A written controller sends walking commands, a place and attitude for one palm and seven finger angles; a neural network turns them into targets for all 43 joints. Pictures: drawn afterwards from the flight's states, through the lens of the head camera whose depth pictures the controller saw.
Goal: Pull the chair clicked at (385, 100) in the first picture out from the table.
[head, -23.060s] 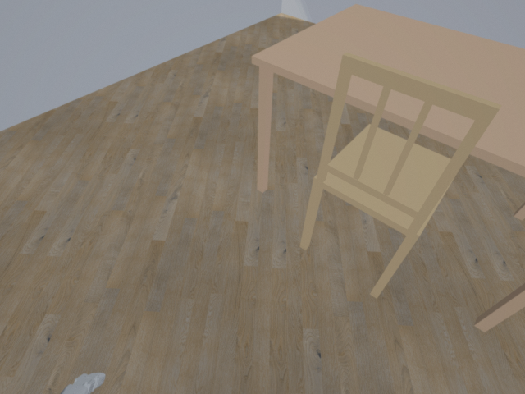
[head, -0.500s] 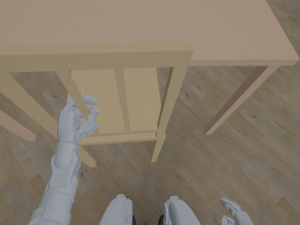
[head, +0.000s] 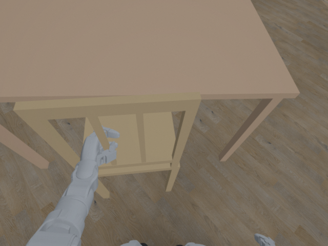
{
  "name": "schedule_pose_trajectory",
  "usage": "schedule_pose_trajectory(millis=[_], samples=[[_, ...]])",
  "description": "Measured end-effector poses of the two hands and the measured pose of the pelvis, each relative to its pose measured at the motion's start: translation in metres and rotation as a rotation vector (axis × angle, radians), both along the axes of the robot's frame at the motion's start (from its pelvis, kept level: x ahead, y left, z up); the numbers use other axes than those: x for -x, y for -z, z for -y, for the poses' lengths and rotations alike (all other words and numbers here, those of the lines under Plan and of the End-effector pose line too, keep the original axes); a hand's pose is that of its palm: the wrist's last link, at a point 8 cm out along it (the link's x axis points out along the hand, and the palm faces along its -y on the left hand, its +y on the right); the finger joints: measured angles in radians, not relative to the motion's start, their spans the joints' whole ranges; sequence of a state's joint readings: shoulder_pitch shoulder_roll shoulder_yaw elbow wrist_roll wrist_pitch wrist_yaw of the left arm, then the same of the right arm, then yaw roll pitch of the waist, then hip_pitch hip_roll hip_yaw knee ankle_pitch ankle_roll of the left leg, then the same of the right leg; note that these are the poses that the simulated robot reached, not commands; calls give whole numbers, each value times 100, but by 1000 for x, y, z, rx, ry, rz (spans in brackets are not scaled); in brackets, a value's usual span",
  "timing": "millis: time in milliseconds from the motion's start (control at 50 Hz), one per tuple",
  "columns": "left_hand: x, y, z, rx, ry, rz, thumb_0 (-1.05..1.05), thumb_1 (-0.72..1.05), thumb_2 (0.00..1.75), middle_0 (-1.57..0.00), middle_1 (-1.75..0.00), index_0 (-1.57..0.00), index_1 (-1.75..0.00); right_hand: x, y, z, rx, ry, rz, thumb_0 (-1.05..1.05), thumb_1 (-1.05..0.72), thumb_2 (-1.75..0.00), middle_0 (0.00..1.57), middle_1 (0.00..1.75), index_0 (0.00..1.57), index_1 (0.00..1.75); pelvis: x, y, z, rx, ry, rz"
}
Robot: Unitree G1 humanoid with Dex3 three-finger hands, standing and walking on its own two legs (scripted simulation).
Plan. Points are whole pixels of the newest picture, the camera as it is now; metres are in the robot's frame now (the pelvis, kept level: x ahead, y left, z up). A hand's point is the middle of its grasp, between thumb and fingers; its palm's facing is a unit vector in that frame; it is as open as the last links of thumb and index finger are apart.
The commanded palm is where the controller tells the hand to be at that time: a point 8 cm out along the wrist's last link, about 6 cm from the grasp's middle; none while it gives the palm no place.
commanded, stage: step backward, pulling the chair out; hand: left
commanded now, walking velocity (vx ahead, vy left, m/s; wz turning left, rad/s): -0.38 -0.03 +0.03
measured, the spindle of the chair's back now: (105, 144) +0.39 +0.16 -0.07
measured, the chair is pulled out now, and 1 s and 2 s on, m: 0.04 0.19 0.30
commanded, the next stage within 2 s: none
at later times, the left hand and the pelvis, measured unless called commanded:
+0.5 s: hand (118, 188) +0.26 +0.11 -0.06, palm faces +0.05 -0.99 -0.15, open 4.9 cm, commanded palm +0.25 +0.16 -0.06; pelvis -0.07 -0.02 +0.00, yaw +0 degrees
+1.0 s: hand (114, 214) +0.20 +0.11 -0.07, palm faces -0.04 -0.98 -0.18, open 5.0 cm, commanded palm +0.19 +0.16 -0.06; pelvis -0.14 +0.00 -0.01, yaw -1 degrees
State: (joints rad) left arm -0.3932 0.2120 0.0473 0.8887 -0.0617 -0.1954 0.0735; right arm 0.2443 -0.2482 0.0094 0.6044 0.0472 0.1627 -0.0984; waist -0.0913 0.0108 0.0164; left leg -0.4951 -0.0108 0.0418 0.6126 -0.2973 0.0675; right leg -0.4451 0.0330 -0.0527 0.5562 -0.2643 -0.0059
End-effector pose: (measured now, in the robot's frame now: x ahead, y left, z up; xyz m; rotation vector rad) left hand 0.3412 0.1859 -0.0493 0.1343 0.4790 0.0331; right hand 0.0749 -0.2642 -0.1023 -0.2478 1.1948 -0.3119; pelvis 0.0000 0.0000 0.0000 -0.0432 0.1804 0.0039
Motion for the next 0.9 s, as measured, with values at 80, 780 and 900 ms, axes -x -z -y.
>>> schedule_pose_trajectory(millis=[80,780,900], samples=[[10,0,2,-1,8,-5,3,78,81,-31,-117,-49,-145,15,-2,6,7,23,-5,1,-90,-90,20,30,21,30,7,-2,-1,-6,19,25],[123,-4,19,-19,52,-34,2,75,81,-29,-117,-49,-145,102,8,3,9,-27,62,1,-90,-90,20,30,20,30,112,-2,-7,-58,-8,104],[138,-3,18,-31,70,-10,2,74,81,-30,-119,-49,-145,119,12,-25,-63,1,105,1,-90,-90,20,30,21,30,128,3,-6,-65,20,129]])
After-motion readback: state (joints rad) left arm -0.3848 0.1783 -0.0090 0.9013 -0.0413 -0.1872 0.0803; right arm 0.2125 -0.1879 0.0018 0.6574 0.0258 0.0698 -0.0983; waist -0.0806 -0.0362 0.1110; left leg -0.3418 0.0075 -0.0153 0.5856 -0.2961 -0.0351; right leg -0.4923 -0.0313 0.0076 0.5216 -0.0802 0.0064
